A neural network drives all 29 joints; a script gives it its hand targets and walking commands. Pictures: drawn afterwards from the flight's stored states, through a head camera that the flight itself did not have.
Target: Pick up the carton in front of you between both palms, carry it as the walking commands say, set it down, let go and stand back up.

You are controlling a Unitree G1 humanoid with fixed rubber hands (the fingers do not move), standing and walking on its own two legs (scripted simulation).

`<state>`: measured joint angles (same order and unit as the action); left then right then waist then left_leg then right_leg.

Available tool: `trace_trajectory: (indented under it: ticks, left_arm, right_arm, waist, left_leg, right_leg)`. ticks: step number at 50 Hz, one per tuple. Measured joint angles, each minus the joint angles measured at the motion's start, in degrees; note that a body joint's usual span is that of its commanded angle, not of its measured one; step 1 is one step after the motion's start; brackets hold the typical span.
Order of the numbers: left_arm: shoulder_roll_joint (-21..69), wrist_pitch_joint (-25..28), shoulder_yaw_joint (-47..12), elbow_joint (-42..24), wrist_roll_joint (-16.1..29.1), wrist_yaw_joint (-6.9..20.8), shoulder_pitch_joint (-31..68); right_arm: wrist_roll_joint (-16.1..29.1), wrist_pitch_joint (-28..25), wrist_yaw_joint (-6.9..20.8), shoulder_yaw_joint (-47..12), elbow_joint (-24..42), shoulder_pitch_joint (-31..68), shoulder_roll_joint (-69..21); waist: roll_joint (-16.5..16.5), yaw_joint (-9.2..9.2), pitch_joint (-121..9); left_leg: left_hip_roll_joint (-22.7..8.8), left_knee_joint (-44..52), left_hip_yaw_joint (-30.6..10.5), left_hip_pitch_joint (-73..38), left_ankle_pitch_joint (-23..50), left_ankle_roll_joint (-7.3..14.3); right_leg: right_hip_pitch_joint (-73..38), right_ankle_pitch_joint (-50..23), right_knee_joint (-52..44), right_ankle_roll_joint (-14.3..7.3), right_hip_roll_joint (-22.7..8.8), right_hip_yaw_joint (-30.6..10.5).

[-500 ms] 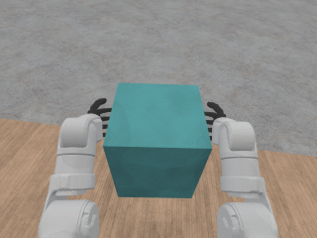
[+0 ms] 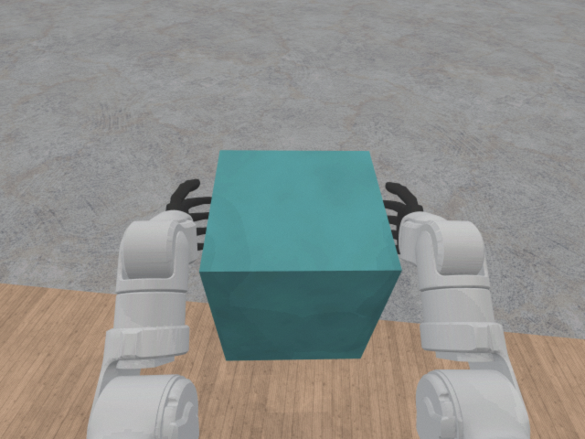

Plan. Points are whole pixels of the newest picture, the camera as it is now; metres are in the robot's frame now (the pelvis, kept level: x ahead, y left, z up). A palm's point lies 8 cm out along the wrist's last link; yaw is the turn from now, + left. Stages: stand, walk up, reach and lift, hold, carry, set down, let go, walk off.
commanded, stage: carry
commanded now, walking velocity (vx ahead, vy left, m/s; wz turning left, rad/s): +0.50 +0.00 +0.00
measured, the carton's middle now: (294, 260) +0.37 -0.01 +0.05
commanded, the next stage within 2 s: none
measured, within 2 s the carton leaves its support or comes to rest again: neither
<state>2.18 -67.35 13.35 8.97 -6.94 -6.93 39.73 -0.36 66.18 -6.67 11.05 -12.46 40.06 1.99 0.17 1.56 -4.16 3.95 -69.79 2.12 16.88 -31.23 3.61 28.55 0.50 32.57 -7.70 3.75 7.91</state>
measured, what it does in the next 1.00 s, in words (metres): goes down: left foot 0.05 m lower, then right foot 0.04 m lower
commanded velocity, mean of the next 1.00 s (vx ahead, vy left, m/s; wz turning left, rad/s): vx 0.50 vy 0.00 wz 0.00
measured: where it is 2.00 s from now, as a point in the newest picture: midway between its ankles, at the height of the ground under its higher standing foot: (284, 239)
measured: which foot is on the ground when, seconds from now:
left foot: up 0.00-0.48, down 0.50-1.00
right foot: down 0.00-0.50, up 0.52-0.98, down 1.00-1.00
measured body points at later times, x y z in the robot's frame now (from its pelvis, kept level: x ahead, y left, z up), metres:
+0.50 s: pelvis +0.32 +0.01 -0.04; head +0.32 +0.01 +0.41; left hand +0.69 +0.16 +0.10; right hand +0.68 -0.14 +0.09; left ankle +0.42 +0.05 -0.77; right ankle +0.10 -0.04 -0.70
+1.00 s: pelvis +0.63 -0.01 -0.07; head +0.64 +0.00 +0.37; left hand +1.01 +0.12 +0.05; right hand +1.00 -0.18 +0.06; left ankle +0.43 +0.04 -0.75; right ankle +0.75 -0.06 -0.80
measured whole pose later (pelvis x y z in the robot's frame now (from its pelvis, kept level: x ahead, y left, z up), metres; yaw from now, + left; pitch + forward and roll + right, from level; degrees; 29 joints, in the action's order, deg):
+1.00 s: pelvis +0.63 -0.01 -0.07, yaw +0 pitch +4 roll +1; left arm 1.5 -68.3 12.6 3.2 -4.6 -6.9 37.3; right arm -0.8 66.8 -7.6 11.2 -7.4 38.6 0.6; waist -1.6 3.6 -4.1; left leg 5.3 -44.0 4.8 6.7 -24.5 5.9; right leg 26.9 -13.1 22.0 -5.2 2.2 8.0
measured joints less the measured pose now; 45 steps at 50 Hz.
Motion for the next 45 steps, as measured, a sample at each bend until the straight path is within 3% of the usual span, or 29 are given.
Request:
trace_trajectory:
  ticks: [1,3,8,13,20,24,25,27,28,30,34,38,45]
  left_arm:
    - [-0.28,-0.20,-0.10,1.08,0.56,0.65,-0.24]
    - [-0.91,-0.58,-0.63,1.84,1.54,0.85,-1.97]
    - [-1.84,-0.07,-1.87,-1.18,4.58,0.34,-4.96]
    - [-1.35,1.48,-1.37,-3.98,5.66,-0.03,-5.39]
    - [-1.28,2.22,-2.09,-4.53,5.94,0.05,-3.61]
    - [-2.49,1.40,-2.27,-2.77,6.10,0.28,-2.18]
    - [-3.23,1.12,-2.16,-2.00,6.31,0.45,-1.82]
    - [-4.66,1.25,-2.06,0.12,6.90,0.82,-1.06]
    - [-4.76,1.18,-2.01,1.12,7.00,0.84,-1.06]
    - [-3.68,0.45,-1.91,2.04,6.26,0.72,-1.58]
    - [-1.78,-0.88,-2.18,-0.10,4.20,0.29,-2.44]
    - [-0.71,-0.69,-1.25,-3.18,2.73,0.15,-3.17]
    - [-0.26,-0.46,-0.37,-8.13,2.44,0.04,-4.85]
  right_arm:
    - [-0.14,-0.05,0.10,-0.02,-1.23,-0.23,-0.16]
    - [-0.97,0.56,0.10,-0.57,-1.81,-1.47,-0.95]
    - [-2.51,1.91,-0.31,-0.89,2.60,-3.41,-2.37]
    - [-3.05,1.10,-0.90,-0.04,7.95,-5.46,-3.74]
    - [-3.30,1.42,-0.99,0.73,12.17,-6.20,-3.67]
    - [-3.82,2.16,-0.92,0.80,10.11,-4.35,-3.63]
    - [-4.22,2.20,-0.91,0.59,8.73,-3.51,-3.86]
    - [-4.97,1.61,-0.91,-0.10,6.06,-2.37,-4.14]
    - [-4.92,1.76,-0.96,-0.35,5.00,-2.25,-3.96]
    - [-3.95,2.82,-1.09,-0.46,4.22,-2.97,-3.11]
    - [-0.96,2.96,-1.30,-0.73,4.58,-4.03,-1.31]
    - [0.14,1.06,-1.44,-0.13,4.37,-3.37,-1.45]
    - [-0.06,-0.16,-1.38,0.12,5.90,-2.56,-2.48]
  waist:
    - [-0.62,-0.83,0.36]
    - [-1.71,-2.26,1.27]
    - [-1.67,-4.46,4.94]
    - [-1.44,-5.20,5.33]
    - [0.06,-6.03,1.99]
    - [1.35,-5.95,-0.19]
    - [1.52,-5.65,-0.94]
    - [-0.13,-3.55,-1.43]
    - [-0.34,-2.35,-0.98]
    - [0.47,-0.47,0.24]
    - [0.90,1.75,3.14]
    - [0.51,2.65,4.67]
    - [-0.17,2.31,3.33]
  left_leg:
    - [0.17,-5.48,-1.07,3.49,-0.19,-0.04]
    - [-1.10,-7.78,-1.97,9.43,2.03,-0.13]
    - [-5.31,4.37,-2.92,19.85,9.47,-0.90]
    - [-6.46,12.36,-2.25,25.34,19.30,-1.48]
    - [-4.26,32.75,2.10,20.96,33.44,-0.06]
    - [-1.96,46.95,5.30,11.13,42.54,1.63]
    - [-2.08,46.44,5.51,9.19,42.17,3.46]
    - [-0.48,39.47,5.26,10.59,29.43,4.44]
    - [0.02,36.83,5.38,11.06,27.09,5.08]
    - [0.13,35.48,5.10,9.86,26.18,6.08]
    - [0.16,37.14,4.44,5.27,23.77,6.06]
    - [0.06,38.90,3.46,0.61,20.78,5.66]
    - [0.61,41.33,1.49,-8.80,13.70,4.35]
  right_leg:
    - [-0.13,1.94,1.87,0.00,-0.07,-0.20]
    - [-1.70,4.18,2.91,-0.10,-0.23,-0.56]
    - [-7.05,7.73,0.94,-0.27,-0.23,-1.07]
    - [-12.47,10.86,-2.20,0.38,-0.11,-2.40]
    - [-21.01,18.51,-3.76,1.63,1.17,-4.52]
    - [-23.27,25.86,7.54,2.88,2.12,-3.75]
    - [-21.76,25.19,14.51,3.96,1.88,-3.10]
    - [-14.59,29.39,31.06,5.72,0.94,-5.17]
    - [-10.87,30.50,37.22,5.78,0.91,-6.59]
    - [-4.32,28.69,41.88,5.51,0.26,-7.84]
    - [5.39,22.76,33.83,5.76,-3.47,-9.07]
    - [11.15,14.83,24.66,6.19,-5.47,-9.48]
    - [9.90,-3.73,5.10,5.14,-4.18,-5.63]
